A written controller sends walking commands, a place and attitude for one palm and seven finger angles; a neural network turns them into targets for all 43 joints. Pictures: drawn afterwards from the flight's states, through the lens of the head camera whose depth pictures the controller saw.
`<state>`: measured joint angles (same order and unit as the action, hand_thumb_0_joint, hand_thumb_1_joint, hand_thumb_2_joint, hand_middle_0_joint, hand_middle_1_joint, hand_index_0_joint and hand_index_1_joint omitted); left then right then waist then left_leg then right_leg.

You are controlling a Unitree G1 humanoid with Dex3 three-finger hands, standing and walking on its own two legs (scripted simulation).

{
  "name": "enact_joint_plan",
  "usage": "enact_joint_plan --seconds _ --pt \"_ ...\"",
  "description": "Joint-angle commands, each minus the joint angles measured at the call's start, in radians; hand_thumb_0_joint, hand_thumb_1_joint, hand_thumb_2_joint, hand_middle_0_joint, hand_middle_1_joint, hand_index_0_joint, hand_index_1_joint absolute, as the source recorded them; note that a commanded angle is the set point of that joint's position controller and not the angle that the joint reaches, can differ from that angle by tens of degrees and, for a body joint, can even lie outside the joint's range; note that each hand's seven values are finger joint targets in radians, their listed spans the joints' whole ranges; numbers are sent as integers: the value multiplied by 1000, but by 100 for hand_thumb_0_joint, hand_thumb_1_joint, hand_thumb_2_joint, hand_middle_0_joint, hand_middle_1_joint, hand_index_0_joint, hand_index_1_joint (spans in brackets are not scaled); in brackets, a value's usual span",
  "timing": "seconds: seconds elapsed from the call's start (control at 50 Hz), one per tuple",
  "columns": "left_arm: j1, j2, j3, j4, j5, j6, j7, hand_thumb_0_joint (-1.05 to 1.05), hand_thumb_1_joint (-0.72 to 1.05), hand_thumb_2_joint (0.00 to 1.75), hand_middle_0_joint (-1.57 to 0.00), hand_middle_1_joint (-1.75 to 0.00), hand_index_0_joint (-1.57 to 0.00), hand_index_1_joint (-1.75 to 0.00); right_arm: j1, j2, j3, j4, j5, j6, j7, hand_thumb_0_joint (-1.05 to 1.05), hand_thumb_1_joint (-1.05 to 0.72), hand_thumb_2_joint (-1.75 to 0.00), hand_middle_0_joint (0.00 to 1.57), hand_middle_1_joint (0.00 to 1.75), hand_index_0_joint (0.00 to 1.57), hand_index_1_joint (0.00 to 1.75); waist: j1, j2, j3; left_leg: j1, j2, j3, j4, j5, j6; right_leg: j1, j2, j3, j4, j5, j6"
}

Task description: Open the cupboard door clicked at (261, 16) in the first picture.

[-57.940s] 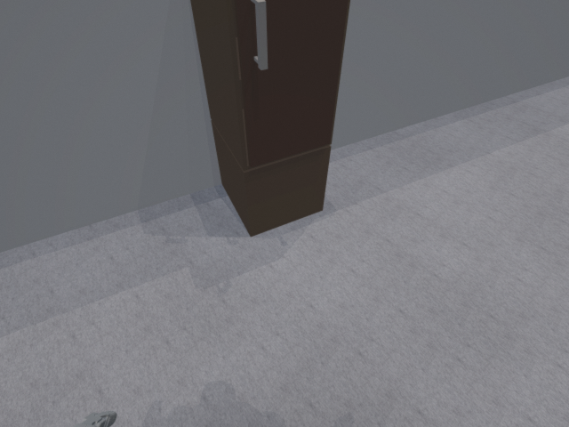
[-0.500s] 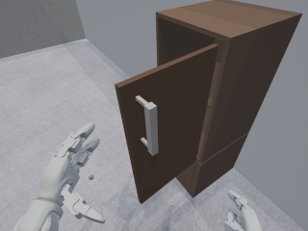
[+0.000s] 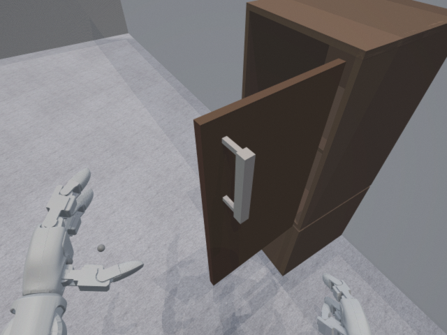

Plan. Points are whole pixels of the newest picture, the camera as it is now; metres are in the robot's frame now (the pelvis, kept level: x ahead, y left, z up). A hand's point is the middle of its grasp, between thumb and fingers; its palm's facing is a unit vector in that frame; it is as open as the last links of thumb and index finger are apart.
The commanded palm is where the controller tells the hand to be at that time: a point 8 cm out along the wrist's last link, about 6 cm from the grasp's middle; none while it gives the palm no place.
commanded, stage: draw the hand back to the body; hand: left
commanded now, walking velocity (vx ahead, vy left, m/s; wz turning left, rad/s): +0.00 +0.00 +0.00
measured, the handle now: (235, 182) +0.34 +0.03 +0.12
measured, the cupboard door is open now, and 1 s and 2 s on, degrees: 95 95 95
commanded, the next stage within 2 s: step back with the hand held close in 0.78 s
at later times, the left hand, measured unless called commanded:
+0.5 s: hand (72, 210) +0.23 +0.26 +0.16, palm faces +0.42 -0.81 -0.41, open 8.2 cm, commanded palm +0.18 +0.29 +0.17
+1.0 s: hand (88, 209) +0.24 +0.23 +0.16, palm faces +0.40 -0.80 -0.46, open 7.4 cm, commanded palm +0.18 +0.27 +0.18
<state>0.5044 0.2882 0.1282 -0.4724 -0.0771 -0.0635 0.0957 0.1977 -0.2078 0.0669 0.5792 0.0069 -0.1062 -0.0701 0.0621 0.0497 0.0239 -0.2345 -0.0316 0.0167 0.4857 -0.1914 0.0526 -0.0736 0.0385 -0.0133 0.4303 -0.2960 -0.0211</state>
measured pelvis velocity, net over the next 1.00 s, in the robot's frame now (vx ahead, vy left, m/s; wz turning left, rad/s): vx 0.04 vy -0.03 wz -0.02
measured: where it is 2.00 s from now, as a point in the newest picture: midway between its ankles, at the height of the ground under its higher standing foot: outside the picture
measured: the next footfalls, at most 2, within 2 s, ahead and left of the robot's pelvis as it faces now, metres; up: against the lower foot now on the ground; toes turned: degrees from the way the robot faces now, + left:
none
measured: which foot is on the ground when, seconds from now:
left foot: down 0.00-1.00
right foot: down 0.00-1.00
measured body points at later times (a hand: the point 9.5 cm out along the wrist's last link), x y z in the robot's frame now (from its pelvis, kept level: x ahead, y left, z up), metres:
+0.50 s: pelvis +0.04 -0.01 +0.00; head +0.03 -0.02 +0.45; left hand +0.21 +0.30 +0.18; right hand +0.22 -0.24 -0.08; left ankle +0.05 +0.08 -0.74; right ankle -0.04 -0.11 -0.74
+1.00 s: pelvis +0.04 -0.03 +0.00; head +0.04 -0.06 +0.45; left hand +0.21 +0.27 +0.18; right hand +0.23 -0.26 -0.09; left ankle +0.05 +0.08 -0.74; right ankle -0.04 -0.11 -0.74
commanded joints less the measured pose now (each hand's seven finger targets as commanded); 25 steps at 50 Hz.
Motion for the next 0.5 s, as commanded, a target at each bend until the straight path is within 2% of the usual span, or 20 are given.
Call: enact_joint_plan --seconds 0.0,0.02,0.04,0.06,0.1,0.12,0.14,0.16,0.22,0.24,0.3,0.32,0.34,0.36,0.38,0.4,0.48 --pt "-110 140 114 -240 14 -90 35 0 23 62 -18 -30 -18 -30 -144 -114 -56 -152 -3 -47 -9 0 -90 -90 20 30 20 30 -15 37 -88 196 69 -89 -134 -27 -36 -142 -21 8 -113 49 -9" --pt "-111 143 123 -243 15 -92 37 0 27 63 -18 -30 -18 -30 -141 -117 -58 -147 -3 -46 -6 0 -90 -90 20 30 20 30 -14 40 -94 201 72 -94 -139 -11 -38 -132 -19 8 -110 64 -11" --pt "-86 169 153 -217 15 -88 40 0 31 64 -18 -30 -18 -30 -145 -123 -59 -143 -4 -45 -6 0 -90 -90 20 30 20 30 -6 8 -79 185 71 -90 -139 -4 -37 -122 -17 9 -117 68 -9" --pt "-80 150 148 -217 12 -89 39 0 34 66 -18 -30 -18 -30 -141 -120 -61 -144 -3 -40 -4 0 -90 -90 20 30 20 30 -10 0 -82 188 72 -89 -140 26 -39 -112 -18 7 -112 85 -11" --pt "-71 157 166 -194 10 -88 36 0 41 69 -18 -30 -18 -30 -141 -122 -65 -141 0 -31 -2 0 -90 -90 20 30 20 30 -10 -19 -74 192 76 -86 -142 45 -41 -116 -16 3 -113 96 -7" --pt "-63 167 184 -182 8 -86 36 0 44 70 -18 -30 -18 -30 -139 -124 -67 -140 0 -26 -1 0 -90 -90 20 30 20 30 -6 -11 -75 192 76 -81 -140 60 -40 -112 -17 5 -116 105 -7" --pt "-55 193 214 -166 8 -86 38 0 48 72 -19 -30 -19 -30 -141 -128 -69 -137 0 -24 -1 0 -90 -90 20 30 20 30 0 -31 -70 184 74 -76 -137 66 -39 -102 -15 6 -124 108 -7" --pt "-62 180 209 -160 5 -84 36 0 51 74 -19 -30 -19 -30 -140 -125 -70 -138 2 -16 0 0 -90 -90 20 30 20 30 -4 -19 -63 181 73 -75 -139 80 -40 -99 -18 7 -120 117 -9" --pt "-76 209 255 -152 1 -84 35 0 62 78 -19 -30 -19 -30 -132 -125 -78 -135 5 -4 -1 0 -90 -90 20 30 20 30 -3 -11 -79 201 73 -59 -122 140 -38 -97 -18 7 -125 159 -6" --pt "-79 233 277 -156 3 -86 38 0 65 80 -19 -30 -19 -30 -133 -130 -79 -132 5 -5 1 0 -90 -90 20 30 20 30 2 6 -93 205 72 -58 -117 155 -39 -86 -19 11 -127 170 -7" --pt "-92 240 292 -179 -1 -85 37 0 76 84 -19 -30 -19 -30 -124 -128 -83 -131 8 -4 2 0 -90 -90 20 30 20 30 -2 62 -121 233 74 -54 -102 229 -43 -84 -22 12 -117 217 -5" --pt "-97 257 309 -180 -2 -85 40 0 80 86 -20 -30 -20 -30 -121 -129 -84 -128 8 -5 2 0 -90 -90 20 30 20 30 -2 48 -132 237 73 -55 -100 235 -43 -81 -22 9 -116 222 -4" --pt "-94 271 326 -165 -2 -81 42 0 83 87 -20 -30 -20 -30 -126 -133 -85 -126 8 -6 2 0 -90 -90 20 30 20 30 1 36 -110 226 72 -48 -94 246 -40 -83 -20 13 -124 239 -5" --pt "-92 266 327 -158 -6 -78 42 0 87 88 -20 -30 -20 -30 -121 -132 -87 -125 9 -3 0 0 -90 -90 20 30 20 30 -2 42 -122 231 69 -45 -92 259 -39 -78 -24 13 -119 255 -4" --pt "-94 273 340 -144 -8 -75 43 0 90 90 -20 -30 -20 -30 -118 -133 -87 -125 9 0 1 0 -90 -90 20 30 20 30 -2 20 -115 228 69 -48 -93 265 -39 -80 -22 10 -119 258 -3" --pt "-91 246 313 -141 -7 -74 37 0 90 90 -20 -30 -20 -30 -122 -132 -89 -127 11 1 3 0 -90 -90 20 30 20 30 -6 32 -109 235 69 -42 -89 269 -37 -90 -23 12 -122 261 -2" --pt "-82 230 289 -121 -7 -62 33 0 90 90 -20 -30 -20 -30 -118 -140 -95 -130 11 10 6 0 -90 -90 20 30 20 30 -8 6 -113 238 66 -32 -81 302 -29 -88 -26 13 -119 307 5"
